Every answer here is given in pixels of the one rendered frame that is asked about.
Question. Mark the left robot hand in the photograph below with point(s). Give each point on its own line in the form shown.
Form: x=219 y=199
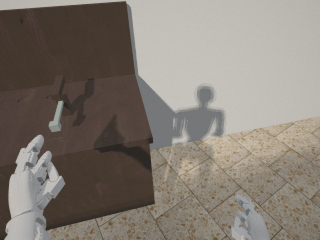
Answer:
x=25 y=182

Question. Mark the right robot hand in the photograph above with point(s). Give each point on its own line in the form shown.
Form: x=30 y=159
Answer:
x=255 y=227

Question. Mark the counter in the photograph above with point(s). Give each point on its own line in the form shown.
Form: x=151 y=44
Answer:
x=82 y=55

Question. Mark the tap lever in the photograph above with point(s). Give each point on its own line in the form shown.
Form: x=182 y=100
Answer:
x=55 y=125

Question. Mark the robot left forearm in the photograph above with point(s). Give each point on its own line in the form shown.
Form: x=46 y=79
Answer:
x=27 y=226

